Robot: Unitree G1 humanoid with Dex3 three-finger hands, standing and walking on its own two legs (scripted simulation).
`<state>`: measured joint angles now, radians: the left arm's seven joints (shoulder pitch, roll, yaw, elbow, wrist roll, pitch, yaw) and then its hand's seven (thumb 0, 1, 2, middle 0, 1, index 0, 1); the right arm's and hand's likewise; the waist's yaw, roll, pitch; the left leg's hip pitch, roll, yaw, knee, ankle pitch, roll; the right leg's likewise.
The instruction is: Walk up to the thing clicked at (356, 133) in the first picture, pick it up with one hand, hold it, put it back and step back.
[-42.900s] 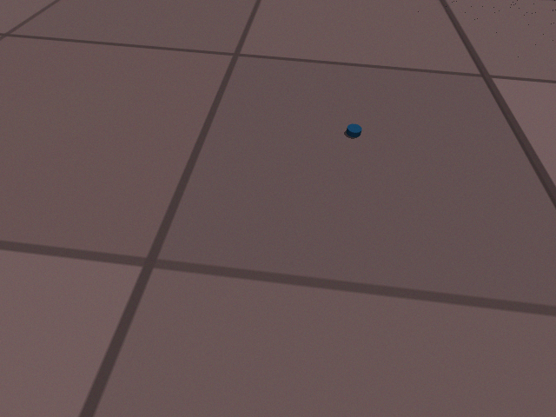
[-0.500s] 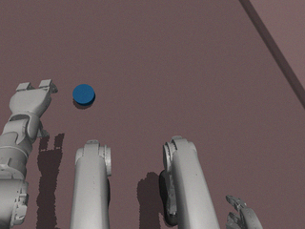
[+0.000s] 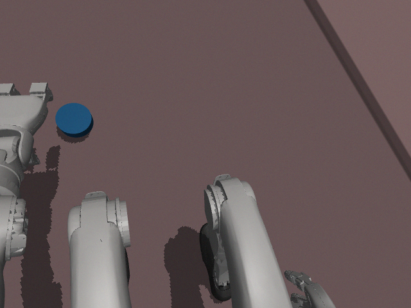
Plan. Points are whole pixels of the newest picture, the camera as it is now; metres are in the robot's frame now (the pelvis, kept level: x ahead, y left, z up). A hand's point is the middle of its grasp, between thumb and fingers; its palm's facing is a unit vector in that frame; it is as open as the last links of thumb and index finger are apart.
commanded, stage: rise first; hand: left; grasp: from above
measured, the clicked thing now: (75, 120) +0.54 +0.23 -0.33
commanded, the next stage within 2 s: none
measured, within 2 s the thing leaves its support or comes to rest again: neither
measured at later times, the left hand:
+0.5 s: hand (43, 122) +0.49 +0.26 -0.20, palm faces -0.46 -0.05 -0.89, open 14.0 cm
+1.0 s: hand (44, 120) +0.50 +0.26 -0.21, palm faces -0.46 -0.05 -0.89, open 14.0 cm
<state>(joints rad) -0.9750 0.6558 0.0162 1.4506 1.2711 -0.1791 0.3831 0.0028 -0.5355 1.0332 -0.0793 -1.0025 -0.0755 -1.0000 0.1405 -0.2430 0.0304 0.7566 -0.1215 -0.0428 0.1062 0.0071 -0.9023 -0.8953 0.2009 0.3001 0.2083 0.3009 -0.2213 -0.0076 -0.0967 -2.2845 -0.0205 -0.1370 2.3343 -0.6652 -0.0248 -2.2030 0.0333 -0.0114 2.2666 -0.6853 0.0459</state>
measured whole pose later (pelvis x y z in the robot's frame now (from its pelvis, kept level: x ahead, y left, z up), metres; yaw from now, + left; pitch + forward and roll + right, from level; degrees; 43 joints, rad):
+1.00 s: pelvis +0.01 +0.00 -0.03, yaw -3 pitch +34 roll -9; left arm -1.08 0.79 0.04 1.55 1.27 -0.17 0.41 0.00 -0.51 1.00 -0.08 -1.04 -0.09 -1.03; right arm 0.15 -0.28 0.14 0.71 -0.16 -0.03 0.13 0.00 -0.91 -0.90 0.20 0.30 0.21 0.30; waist -0.30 -0.03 -0.01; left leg -2.35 -0.01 -0.19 2.44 -0.69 -0.04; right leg -2.27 0.06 -0.05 2.34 -0.68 0.06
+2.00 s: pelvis +0.00 +0.00 -0.03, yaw -5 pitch +33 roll -11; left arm -1.09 0.86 0.05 1.55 1.27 -0.18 0.38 0.00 -0.48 0.97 -0.10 -1.05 -0.11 -1.03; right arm 0.17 -0.29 0.18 0.67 -0.16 -0.04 0.14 0.00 -0.90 -0.89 0.20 0.30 0.21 0.30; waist -0.32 -0.04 0.02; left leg -2.36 -0.01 -0.21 2.45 -0.68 -0.02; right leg -2.26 0.06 -0.07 2.33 -0.67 0.07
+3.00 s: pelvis +0.00 +0.00 -0.03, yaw -4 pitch +33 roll -10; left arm -1.14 0.86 0.02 1.49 1.19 -0.11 0.28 0.00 -0.42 1.02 -0.12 -1.17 -0.15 -1.14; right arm 0.18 -0.30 0.22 0.63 -0.16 -0.02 0.12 0.00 -0.91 -0.89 0.20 0.30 0.21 0.30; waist -0.35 -0.05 0.09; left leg -2.35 -0.01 -0.21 2.45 -0.67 -0.05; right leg -2.28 0.06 -0.07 2.34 -0.65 0.06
